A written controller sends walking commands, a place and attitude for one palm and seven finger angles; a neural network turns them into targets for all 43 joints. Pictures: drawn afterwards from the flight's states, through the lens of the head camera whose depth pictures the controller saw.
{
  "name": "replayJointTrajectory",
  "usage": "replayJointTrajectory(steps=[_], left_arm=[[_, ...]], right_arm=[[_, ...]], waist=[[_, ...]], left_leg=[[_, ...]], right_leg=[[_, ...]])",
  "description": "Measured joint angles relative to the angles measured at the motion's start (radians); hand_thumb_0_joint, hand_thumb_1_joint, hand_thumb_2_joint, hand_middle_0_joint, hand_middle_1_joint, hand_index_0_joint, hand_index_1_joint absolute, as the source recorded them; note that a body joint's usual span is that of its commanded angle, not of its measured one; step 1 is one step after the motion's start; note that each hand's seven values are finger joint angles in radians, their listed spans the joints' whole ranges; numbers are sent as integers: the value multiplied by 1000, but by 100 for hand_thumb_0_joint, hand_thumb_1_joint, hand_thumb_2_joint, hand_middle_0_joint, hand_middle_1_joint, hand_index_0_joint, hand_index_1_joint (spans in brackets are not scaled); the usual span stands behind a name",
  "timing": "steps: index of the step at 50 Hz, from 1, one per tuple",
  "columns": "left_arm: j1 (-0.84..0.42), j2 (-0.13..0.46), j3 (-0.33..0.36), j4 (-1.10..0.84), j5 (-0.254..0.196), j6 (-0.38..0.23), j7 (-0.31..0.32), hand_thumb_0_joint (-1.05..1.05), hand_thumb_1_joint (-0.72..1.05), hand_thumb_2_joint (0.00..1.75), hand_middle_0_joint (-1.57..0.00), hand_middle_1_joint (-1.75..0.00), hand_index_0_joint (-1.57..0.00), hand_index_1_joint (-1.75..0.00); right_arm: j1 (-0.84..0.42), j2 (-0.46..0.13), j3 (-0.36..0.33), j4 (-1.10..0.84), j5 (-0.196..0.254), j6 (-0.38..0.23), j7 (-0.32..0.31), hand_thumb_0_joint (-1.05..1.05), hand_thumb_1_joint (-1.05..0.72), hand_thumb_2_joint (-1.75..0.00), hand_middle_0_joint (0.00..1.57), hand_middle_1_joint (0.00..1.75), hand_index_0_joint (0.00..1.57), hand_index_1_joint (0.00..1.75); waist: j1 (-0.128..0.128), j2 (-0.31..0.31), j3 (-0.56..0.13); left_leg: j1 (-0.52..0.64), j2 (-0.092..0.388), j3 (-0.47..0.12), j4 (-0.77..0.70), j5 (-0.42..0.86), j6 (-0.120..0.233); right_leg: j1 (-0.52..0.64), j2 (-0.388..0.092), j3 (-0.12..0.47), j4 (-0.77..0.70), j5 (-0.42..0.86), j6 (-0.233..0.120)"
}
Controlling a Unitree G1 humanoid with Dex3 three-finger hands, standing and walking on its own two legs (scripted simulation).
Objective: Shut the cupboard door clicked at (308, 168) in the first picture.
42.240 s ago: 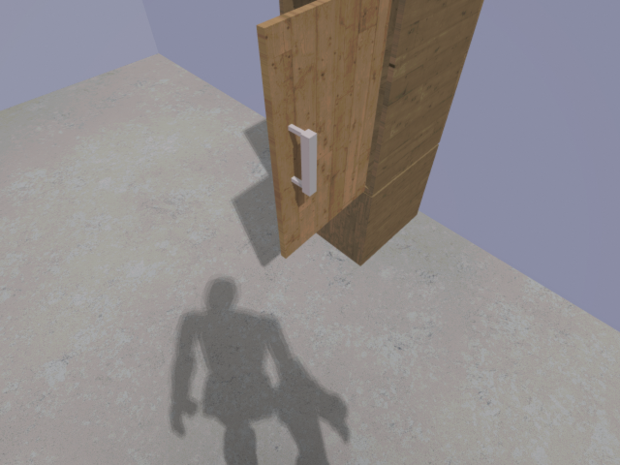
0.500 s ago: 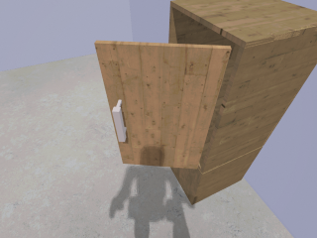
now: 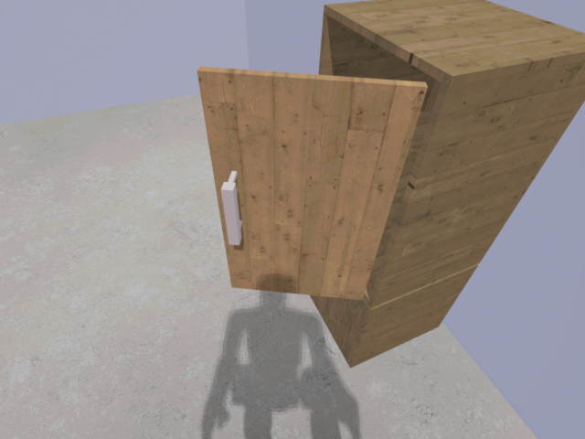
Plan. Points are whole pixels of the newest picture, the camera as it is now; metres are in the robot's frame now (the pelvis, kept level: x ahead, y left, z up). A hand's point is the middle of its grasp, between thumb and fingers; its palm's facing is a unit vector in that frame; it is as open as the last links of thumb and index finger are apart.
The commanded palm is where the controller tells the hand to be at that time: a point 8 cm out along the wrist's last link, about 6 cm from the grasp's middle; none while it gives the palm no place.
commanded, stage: come to a stop and stand still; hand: left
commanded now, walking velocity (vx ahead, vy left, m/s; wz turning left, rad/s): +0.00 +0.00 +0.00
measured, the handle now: (234, 208) +0.55 +0.15 -0.02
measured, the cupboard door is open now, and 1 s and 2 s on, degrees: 60 60 60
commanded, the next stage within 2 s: look again from close up in 1.06 s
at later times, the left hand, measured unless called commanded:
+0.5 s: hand out of the picture -0.04 +0.19 -0.17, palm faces +0.03 -0.99 -0.17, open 7.4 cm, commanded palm none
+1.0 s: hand out of the picture -0.11 +0.22 -0.18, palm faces -0.01 -0.99 -0.14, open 7.4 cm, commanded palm none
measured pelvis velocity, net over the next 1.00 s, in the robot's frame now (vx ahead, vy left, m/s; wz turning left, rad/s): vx -0.11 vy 0.05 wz -0.04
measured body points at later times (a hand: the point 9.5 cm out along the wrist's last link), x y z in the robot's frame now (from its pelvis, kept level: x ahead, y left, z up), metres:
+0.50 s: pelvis -0.08 +0.02 +0.00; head -0.13 +0.03 +0.45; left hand -0.04 +0.24 -0.16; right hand -0.09 -0.20 -0.15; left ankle +0.04 +0.07 -0.73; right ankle -0.11 -0.08 -0.70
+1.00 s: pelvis -0.11 +0.05 +0.00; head -0.12 +0.08 +0.45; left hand -0.11 +0.28 -0.17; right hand -0.16 -0.16 -0.14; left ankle -0.08 +0.16 -0.73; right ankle -0.13 -0.06 -0.68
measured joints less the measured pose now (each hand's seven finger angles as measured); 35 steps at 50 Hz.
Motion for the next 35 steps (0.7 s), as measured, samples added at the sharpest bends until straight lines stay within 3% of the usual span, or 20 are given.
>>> replayJointTrajectory(steps=[7,12,13,17,19,21,23,26,28,30,33,35], left_arm=[[7,-21,7,12,1,-4,-1,1,91,90,-20,-30,-20,-30],[-11,-29,30,17,1,24,11,1,91,90,-20,-30,-20,-30],[-18,-25,34,16,0,30,13,1,91,90,-20,-30,-20,-30],[-90,5,48,-4,-4,39,12,1,91,90,-20,-30,-20,-30],[-110,13,52,-21,0,33,7,1,91,90,-20,-30,-20,-30],[-113,20,54,-39,3,22,1,1,91,90,-20,-30,-20,-30],[-98,22,53,-49,2,16,-4,1,91,90,-20,-30,-19,-30],[-54,21,47,-54,-5,16,-10,1,91,90,-20,-30,-19,-30],[-21,24,46,-56,-8,9,-7,0,91,90,-20,-30,-19,-30],[-12,14,43,-34,-5,15,2,0,91,90,-20,-30,-19,-30],[12,10,41,-2,-9,2,8,1,91,90,-20,-30,-19,-30],[25,8,40,10,-7,-13,7,1,91,90,-20,-30,-20,-30]], right_arm=[[-48,25,-4,-3,1,5,0,1,-91,-90,20,29,20,30],[-50,21,-24,-30,0,2,-7,1,-92,-90,20,29,20,30],[-38,20,-24,-38,2,-9,-6,1,-92,-90,20,29,20,30],[-11,40,-14,-30,-8,-18,-19,0,-91,-90,20,29,20,30],[3,44,-8,-12,-11,-9,-17,0,-91,-90,20,29,20,30],[12,48,-3,3,-15,-6,-14,1,-91,-90,20,29,20,30],[13,49,-2,7,-18,-6,-13,1,-91,-90,20,29,20,30],[7,45,-4,-7,-23,-7,-16,1,-91,-90,20,29,20,30],[-3,41,-10,-16,-19,-1,-21,1,-92,-90,20,29,20,30],[-14,27,-21,-18,-11,8,-18,1,-92,-90,20,29,20,30],[3,12,-32,-18,-8,11,3,1,-92,-90,20,29,20,30],[20,4,-37,-20,-7,8,11,1,-92,-90,20,29,20,30]], waist=[[8,4,-2],[-6,-1,-8],[-7,-6,-14],[-11,-53,3],[-5,-50,-15],[1,-44,-36],[1,-33,-58],[-10,-14,-80],[-7,-29,-77],[-10,-11,-46],[-14,-9,-29],[-15,-15,-21]], left_leg=[[-29,-4,-11,25,-65,-27],[-76,4,-50,245,-158,-73],[-45,13,-60,211,-172,-72],[-46,-4,-18,184,-42,4],[-44,-8,-15,138,-13,17],[-36,-8,-15,76,23,16],[-20,-4,-13,6,44,9],[3,0,-7,-94,60,-7],[-22,-12,10,-85,7,-52],[-97,-7,-16,110,-101,-84],[-188,11,-40,429,-101,-89],[-198,34,-46,510,-88,-87]], right_leg=[[-17,6,11,-1,-7,6],[-46,-1,-20,20,60,29],[-71,0,-23,59,48,30],[-167,14,16,338,-67,7],[-189,27,2,486,-65,0],[-163,33,-28,529,-82,-9],[-87,36,-68,449,-139,-22],[81,50,-115,163,-199,-48],[184,48,-104,-73,-147,-80],[193,56,-116,-129,6,-81],[206,61,-127,-171,58,-67],[209,60,-127,-192,72,-60]])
